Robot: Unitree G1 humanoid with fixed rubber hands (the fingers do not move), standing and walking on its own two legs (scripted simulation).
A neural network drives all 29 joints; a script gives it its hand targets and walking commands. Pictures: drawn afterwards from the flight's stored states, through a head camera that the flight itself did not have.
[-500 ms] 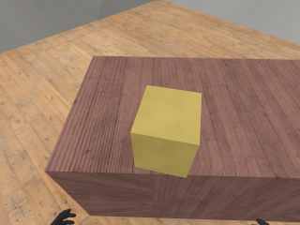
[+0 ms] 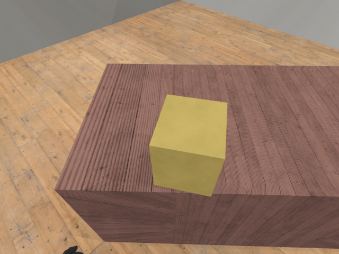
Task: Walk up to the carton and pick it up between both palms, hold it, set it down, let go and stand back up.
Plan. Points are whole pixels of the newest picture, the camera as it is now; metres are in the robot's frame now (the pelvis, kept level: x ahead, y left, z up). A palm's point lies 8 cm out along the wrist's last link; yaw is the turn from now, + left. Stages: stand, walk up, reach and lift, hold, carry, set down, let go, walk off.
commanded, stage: stand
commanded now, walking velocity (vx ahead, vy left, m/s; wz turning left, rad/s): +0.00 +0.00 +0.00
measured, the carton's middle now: (189, 145) +0.41 -0.02 -0.02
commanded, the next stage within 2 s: none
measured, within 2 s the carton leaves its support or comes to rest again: neither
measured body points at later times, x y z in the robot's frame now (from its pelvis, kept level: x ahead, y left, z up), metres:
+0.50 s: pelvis +0.00 +0.00 +0.00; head +0.00 +0.00 +0.45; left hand +0.08 +0.29 -0.11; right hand +0.09 -0.30 -0.12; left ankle +0.02 +0.11 -0.74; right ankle -0.01 -0.09 -0.74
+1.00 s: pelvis -0.01 +0.00 +0.00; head -0.01 +0.01 +0.45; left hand +0.07 +0.30 -0.12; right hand +0.08 -0.30 -0.12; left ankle +0.02 +0.11 -0.74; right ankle -0.01 -0.09 -0.74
